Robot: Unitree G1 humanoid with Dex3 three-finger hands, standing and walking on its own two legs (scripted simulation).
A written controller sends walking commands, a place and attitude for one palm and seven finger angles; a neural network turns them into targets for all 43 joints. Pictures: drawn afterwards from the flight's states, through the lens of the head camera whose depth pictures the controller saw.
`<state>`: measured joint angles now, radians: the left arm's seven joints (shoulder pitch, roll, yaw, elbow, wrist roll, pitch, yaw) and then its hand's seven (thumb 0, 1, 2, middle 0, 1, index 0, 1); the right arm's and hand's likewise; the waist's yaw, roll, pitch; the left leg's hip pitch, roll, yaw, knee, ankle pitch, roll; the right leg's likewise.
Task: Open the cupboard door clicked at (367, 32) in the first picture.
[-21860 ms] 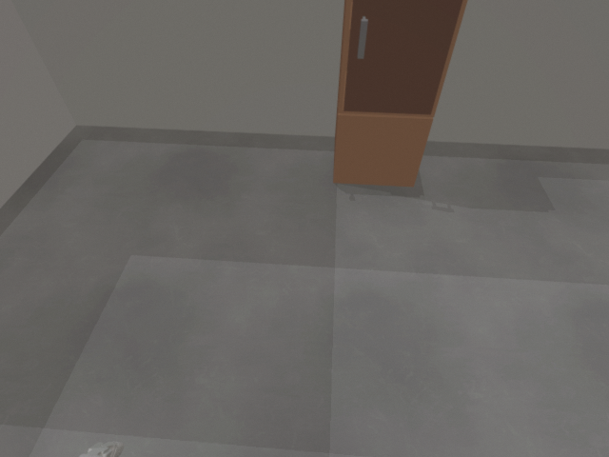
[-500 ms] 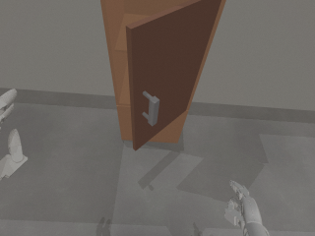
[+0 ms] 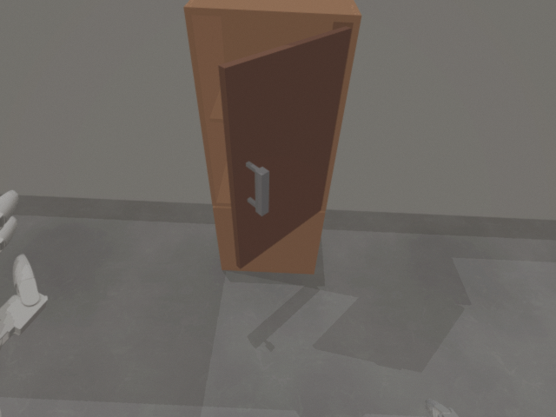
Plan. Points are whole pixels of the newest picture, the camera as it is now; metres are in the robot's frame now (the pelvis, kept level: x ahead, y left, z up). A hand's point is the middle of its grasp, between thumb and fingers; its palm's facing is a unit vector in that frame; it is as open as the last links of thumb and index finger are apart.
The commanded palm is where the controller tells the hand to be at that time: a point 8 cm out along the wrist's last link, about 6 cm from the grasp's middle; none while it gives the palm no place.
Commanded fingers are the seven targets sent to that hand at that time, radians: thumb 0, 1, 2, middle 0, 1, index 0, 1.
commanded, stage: stop stepping back and stand still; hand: left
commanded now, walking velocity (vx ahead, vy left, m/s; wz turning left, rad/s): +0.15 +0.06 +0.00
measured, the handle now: (256, 188) +0.62 +0.10 -0.04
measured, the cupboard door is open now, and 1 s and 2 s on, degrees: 46 46 46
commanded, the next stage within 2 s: let the arm hang, fingers relaxed in 0.58 s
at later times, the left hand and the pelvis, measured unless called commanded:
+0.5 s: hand out of the picture +0.14 +0.29 +0.15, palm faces +0.44 -0.78 -0.45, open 7.4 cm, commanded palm +0.09 +0.32 +0.17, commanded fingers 0.00 0.90 0.90 -0.20 -0.30 -0.20 -0.30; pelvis -0.05 +0.03 +0.00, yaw +0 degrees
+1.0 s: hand out of the picture -0.03 +0.20 -0.17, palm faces -0.05 -0.98 -0.17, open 7.4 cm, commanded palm none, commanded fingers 0.00 0.90 0.90 -0.20 -0.30 -0.20 -0.30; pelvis -0.07 +0.02 +0.00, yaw +1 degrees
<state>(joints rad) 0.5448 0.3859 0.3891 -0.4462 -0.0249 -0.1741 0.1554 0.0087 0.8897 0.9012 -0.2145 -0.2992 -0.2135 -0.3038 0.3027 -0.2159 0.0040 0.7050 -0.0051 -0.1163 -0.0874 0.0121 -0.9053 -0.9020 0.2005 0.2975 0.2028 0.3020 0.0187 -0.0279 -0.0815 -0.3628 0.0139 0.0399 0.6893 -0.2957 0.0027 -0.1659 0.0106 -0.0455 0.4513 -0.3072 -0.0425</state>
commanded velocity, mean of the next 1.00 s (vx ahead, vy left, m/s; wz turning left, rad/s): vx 0.01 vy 0.00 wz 0.00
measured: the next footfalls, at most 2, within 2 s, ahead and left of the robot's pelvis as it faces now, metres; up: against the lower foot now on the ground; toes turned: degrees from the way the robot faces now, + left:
left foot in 0.06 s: +0.02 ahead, +0.13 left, +0.00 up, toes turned +4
